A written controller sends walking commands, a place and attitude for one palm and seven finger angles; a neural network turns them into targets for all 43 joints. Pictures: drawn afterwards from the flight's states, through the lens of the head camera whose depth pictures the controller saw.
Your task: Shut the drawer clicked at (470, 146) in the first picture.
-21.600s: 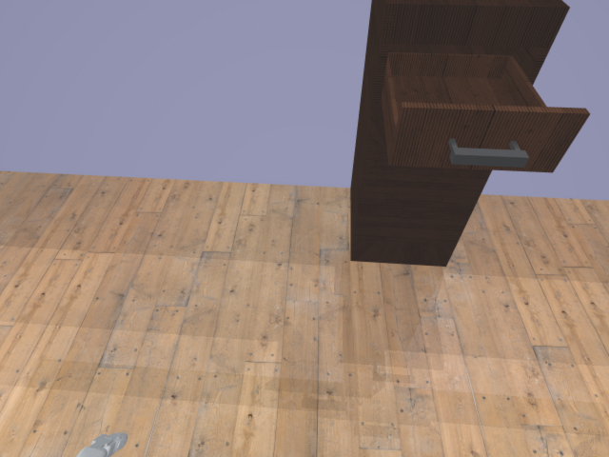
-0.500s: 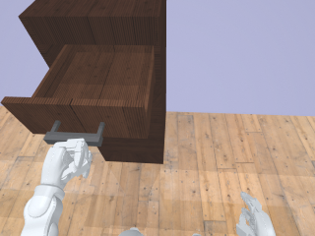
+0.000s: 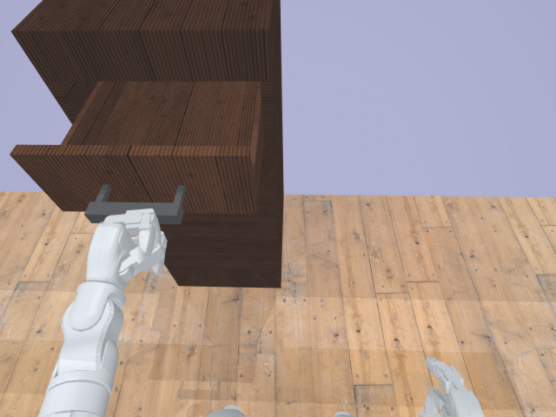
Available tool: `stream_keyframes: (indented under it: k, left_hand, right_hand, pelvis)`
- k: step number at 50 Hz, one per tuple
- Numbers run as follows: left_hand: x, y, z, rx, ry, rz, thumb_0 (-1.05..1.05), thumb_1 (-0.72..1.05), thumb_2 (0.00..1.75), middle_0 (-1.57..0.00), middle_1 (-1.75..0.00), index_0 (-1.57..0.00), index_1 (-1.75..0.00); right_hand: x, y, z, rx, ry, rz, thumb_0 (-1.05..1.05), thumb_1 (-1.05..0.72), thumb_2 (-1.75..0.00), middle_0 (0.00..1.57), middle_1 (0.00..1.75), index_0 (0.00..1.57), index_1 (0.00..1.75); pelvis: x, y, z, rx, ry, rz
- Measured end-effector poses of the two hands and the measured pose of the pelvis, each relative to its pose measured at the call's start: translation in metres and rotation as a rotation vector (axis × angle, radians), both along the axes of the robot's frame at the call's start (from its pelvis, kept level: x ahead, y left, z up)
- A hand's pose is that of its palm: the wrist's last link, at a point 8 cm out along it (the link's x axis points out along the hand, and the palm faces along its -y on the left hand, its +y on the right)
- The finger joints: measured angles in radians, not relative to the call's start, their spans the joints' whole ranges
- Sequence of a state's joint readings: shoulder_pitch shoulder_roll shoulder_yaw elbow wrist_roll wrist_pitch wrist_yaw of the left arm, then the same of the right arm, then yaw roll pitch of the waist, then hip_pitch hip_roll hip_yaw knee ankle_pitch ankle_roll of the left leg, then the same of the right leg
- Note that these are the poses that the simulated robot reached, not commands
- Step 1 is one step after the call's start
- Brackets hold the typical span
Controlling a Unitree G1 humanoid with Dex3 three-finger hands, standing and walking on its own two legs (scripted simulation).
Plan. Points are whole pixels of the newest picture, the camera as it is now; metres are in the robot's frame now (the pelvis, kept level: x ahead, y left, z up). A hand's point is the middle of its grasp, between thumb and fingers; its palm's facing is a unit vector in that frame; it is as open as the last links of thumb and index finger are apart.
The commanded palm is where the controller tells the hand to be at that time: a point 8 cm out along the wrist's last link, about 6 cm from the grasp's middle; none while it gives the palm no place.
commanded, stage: push the drawer shut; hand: left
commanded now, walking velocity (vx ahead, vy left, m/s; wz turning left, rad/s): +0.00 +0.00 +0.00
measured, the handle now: (139, 202) +0.41 +0.23 +0.07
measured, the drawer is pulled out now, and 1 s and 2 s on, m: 0.17 0.05 0.00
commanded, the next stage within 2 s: pull the fist back off the drawer in 1.72 s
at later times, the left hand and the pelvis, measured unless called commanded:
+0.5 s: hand (167, 212) +0.39 +0.18 +0.06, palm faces -0.02 -1.00 -0.05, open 3.1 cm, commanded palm +0.37 +0.24 +0.07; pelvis +0.00 +0.00 +0.00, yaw -1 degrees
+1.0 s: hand (174, 181) +0.45 +0.18 +0.06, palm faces -0.01 -1.00 -0.04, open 3.1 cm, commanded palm +0.43 +0.24 +0.07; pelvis -0.01 +0.01 -0.01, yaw -2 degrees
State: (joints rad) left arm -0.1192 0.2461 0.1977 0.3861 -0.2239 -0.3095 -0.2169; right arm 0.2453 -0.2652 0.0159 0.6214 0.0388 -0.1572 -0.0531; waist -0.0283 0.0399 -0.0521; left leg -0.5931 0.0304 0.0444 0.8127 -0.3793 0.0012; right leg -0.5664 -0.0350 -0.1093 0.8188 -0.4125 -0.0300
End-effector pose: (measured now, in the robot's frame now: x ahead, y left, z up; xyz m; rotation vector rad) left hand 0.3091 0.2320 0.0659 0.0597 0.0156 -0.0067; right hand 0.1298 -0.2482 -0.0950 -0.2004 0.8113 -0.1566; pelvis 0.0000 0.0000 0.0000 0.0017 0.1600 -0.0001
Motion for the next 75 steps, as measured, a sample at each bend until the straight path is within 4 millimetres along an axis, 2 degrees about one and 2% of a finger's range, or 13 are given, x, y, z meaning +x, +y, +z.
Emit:
stream_keyframes:
  k: [19, 26, 36, 60, 70, 75]
  left_hand:
    - [0.045, 0.001, 0.0, -0.002, 0.003, -0.007, -0.01, 0.85, 0.91, -1.4, -1.6, -1.4, -1.6]
    - [0.066, 0.003, 0.001, -0.009, 0.012, -0.011, 0.0, 0.84, 0.9, -1.4, -1.6, -1.4, -1.6]
    - [0.083, 0.002, 0.0, -0.018, 0.004, -0.011, 0.0, 0.85, 0.89, -1.39, -1.6, -1.4, -1.6]
    - [0.151, 0.004, 0.0, -0.027, 0.013, -0.004, 0.0, 0.82, 0.88, -1.39, -1.6, -1.4, -1.6]
    - [0.171, 0.005, 0.0, -0.033, 0.019, -0.002, -0.01, 0.8, 0.87, -1.39, -1.6, -1.4, -1.6]
    - [0.176, 0.011, -0.002, -0.029, 0.019, -0.005, -0.04, 0.73, 0.87, -1.39, -1.6, -1.4, -1.6]
  right_hand:
    - [-0.026, -0.003, -0.008, -0.008, 0.117, -0.038, 0.01, -0.9, -0.9, 0.2, 0.3, 0.2, 0.3]
    - [-0.041, -0.005, -0.01, -0.014, 0.165, -0.063, 0.01, -0.9, -0.9, 0.2, 0.3, 0.2, 0.3]
    - [-0.063, -0.005, -0.014, -0.012, 0.234, -0.092, 0.01, -0.9, -0.9, 0.2, 0.3, 0.2, 0.3]
    - [-0.121, -0.001, -0.022, -0.032, 0.409, -0.173, 0.01, -0.9, -0.9, 0.2, 0.3, 0.2, 0.3]
    - [-0.139, 0.003, -0.021, -0.032, 0.481, -0.199, 0.01, -0.9, -0.9, 0.2, 0.3, 0.2, 0.3]
    - [-0.144, 0.005, -0.021, -0.041, 0.507, -0.197, 0.01, -0.9, -0.9, 0.2, 0.3, 0.2, 0.3]
  pelvis:
    - [0.0, 0.002, -0.001, -0.004, 0.02, -0.006]
    - [-0.001, 0.003, -0.001, -0.007, 0.033, -0.011]
    - [-0.001, 0.006, -0.003, -0.009, 0.049, -0.019]
    - [-0.004, 0.014, -0.013, -0.021, 0.129, -0.035]
    - [0.0, 0.018, -0.014, -0.027, 0.154, -0.04]
    - [0.0, 0.019, -0.016, -0.032, 0.171, -0.036]
